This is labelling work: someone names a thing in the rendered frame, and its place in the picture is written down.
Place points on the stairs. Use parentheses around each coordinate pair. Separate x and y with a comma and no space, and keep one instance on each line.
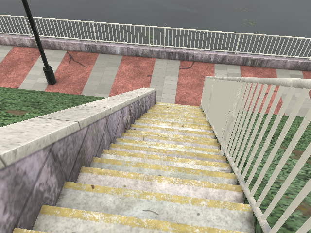
(163,175)

